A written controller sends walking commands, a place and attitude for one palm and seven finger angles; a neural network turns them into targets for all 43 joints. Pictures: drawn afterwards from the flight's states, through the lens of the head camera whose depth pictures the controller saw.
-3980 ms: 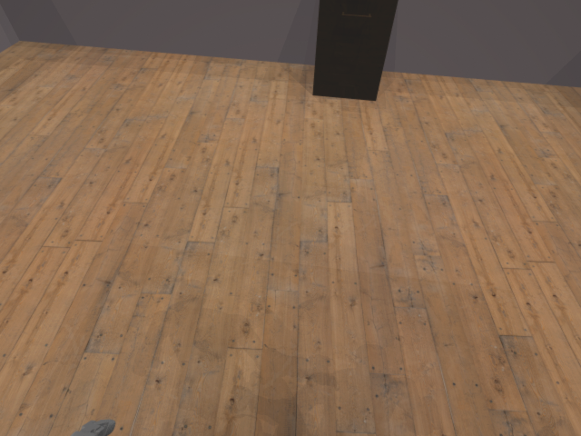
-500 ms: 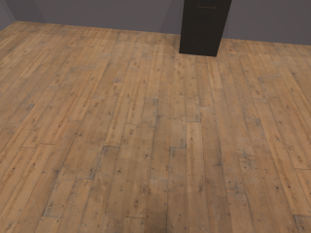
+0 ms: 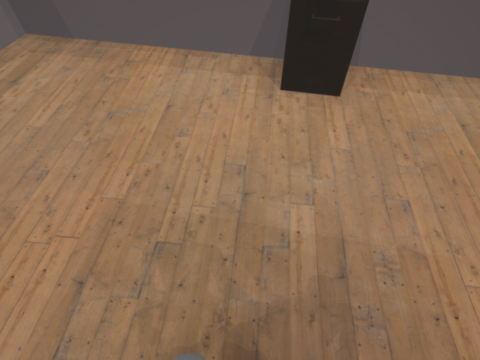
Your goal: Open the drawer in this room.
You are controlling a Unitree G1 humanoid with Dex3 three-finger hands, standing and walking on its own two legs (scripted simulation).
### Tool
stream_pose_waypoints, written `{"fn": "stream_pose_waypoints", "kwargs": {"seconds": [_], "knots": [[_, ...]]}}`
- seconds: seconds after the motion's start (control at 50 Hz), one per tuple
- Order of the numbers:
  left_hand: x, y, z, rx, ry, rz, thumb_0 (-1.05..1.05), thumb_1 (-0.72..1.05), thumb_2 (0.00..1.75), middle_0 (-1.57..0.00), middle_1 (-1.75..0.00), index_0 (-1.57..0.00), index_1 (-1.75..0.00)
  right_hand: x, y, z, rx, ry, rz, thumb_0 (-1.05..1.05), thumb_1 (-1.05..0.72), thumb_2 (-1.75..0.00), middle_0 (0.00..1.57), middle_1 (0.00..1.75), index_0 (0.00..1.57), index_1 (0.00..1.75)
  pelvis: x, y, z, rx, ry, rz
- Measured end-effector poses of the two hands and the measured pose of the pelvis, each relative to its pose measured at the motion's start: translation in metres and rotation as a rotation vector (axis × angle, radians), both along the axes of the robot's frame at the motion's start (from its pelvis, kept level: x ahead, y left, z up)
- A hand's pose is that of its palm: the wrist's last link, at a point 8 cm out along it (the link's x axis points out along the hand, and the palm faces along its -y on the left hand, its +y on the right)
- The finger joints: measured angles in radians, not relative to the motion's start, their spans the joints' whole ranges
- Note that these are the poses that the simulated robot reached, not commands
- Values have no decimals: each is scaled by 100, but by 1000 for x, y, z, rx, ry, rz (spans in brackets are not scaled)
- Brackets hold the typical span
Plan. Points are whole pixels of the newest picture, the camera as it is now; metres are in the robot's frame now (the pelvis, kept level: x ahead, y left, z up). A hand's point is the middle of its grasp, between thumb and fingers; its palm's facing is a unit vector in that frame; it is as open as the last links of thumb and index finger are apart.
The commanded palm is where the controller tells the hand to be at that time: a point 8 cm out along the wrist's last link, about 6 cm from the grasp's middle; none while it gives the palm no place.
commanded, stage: turn or walk to find it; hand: left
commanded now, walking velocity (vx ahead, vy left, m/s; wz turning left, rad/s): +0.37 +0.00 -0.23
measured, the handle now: out of the picture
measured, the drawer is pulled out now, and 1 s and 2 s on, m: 0.00 0.00 0.00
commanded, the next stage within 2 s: stand and wait in 1.64 s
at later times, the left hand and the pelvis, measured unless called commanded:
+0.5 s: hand (161, 268) +0.32 +0.22 -0.16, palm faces -0.12 -0.97 -0.20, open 7.4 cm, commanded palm none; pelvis +0.19 +0.04 +0.00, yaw -9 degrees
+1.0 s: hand (194, 226) +0.44 +0.17 -0.18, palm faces -0.06 -0.98 -0.21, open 7.2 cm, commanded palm none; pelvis +0.41 -0.02 +0.00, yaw -7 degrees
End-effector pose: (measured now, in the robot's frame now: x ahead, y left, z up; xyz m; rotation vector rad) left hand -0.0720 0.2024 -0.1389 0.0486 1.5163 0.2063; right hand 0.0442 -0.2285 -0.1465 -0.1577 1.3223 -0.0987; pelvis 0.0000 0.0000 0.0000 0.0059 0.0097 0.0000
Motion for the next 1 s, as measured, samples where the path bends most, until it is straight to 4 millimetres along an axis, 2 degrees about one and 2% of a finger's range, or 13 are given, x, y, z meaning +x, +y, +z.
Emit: {"fn": "stream_pose_waypoints", "kwargs": {"seconds": [0.12, 0.18, 0.22, 0.28, 0.36, 0.44, 0.56, 0.62, 0.66, 0.72, 0.78, 0.92, 1.0], "knots": [[1, 4, -3, -57, 124, 12, 1, 91, 90, -20, -30, -20, -30, 75, 21, 8, -3, -109, 6, 1, -91, -90, 19, 30, 20, 30, 39, 17, -3, -15, 1, -30], [18, 19, -15, -74, 161, 11, 1, 91, 90, -20, -30, -20, -30, 111, 34, 6, -21, -164, 5, 1, -91, -90, 20, 30, 20, 30, 66, 31, -14, -27, -4, -48], [41, 33, -22, -77, 172, -15, 1, 91, 90, -20, -30, -20, -30, 125, 41, 5, -35, -196, -16, 1, -91, -90, 20, 30, 20, 30, 81, 40, -18, -15, -12, -72], [99, 55, -22, -50, 114, -82, 1, 91, 90, -20, -30, -20, -30, 122, 48, 8, -40, -185, -79, 0, -91, -90, 20, 30, 20, 30, 103, 47, -13, -17, -19, -103], [205, 76, -15, 1, -57, -167, 1, 91, 90, -20, -30, -20, -30, 104, 39, 16, -86, -118, -180, -2, -95, -90, 20, 30, 21, 30, 134, 49, -2, -12, -13, -125], [313, 79, -2, 33, -236, -231, 1, 92, 90, -19, -30, -20, -30, 77, 38, 18, -80, 27, -223, -1, -95, -90, 20, 30, 20, 30, 166, 44, 3, -7, -5, -138], [451, 43, 13, 42, -400, -355, 1, 92, 90, -19, -29, -19, -30, 51, 46, 10, -14, 224, -314, 0, -92, -90, 20, 30, 20, 30, 219, 24, -2, 3, -7, -159], [507, 13, 12, 37, -455, -409, 1, 92, 90, -19, -29, -19, -30, 51, 46, 2, 31, 306, -354, 0, -92, -90, 20, 30, 20, 30, 251, 6, -12, 2, -12, -166], [534, -5, 6, 38, -501, -419, 1, 91, 90, -19, -30, -20, -30, 60, 41, -8, 60, 350, -363, 0, -91, -90, 20, 30, 20, 30, 271, -9, -22, 5, -19, -161], [543, -22, 3, 23, -496, -391, 0, 91, 90, -19, -30, -20, -30, 99, 25, -13, 69, 336, -356, 1, -91, -90, 20, 30, 20, 30, 294, -22, -22, 1, -34, -154], [530, -28, 1, 12, -404, -354, 0, 91, 90, -20, -30, -20, -30, 164, 2, -11, 47, 227, -324, 1, -91, -90, 20, 30, 20, 30, 318, -28, -12, -5, -35, -156], [518, 4, 5, 74, -255, -257, -3, 96, 90, -20, -30, -20, -30, 331, -37, 6, -17, -57, -221, 1, -92, -90, 19, 30, 20, 30, 378, -31, 0, -24, -17, -142], [510, 17, -7, 57, -165, -202, -1, 94, 90, -20, -30, -20, -30, 413, -42, 14, -54, -145, -139, 1, -93, -90, 19, 29, 20, 30, 414, -22, -3, -43, -24, -114]]}}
